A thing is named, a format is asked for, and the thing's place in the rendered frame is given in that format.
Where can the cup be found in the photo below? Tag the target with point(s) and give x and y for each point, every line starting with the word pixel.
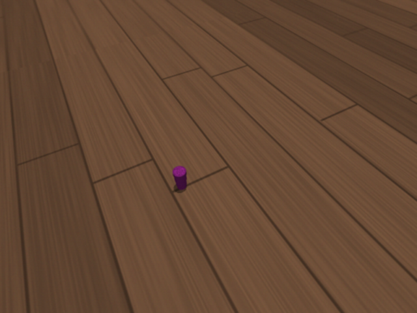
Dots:
pixel 179 174

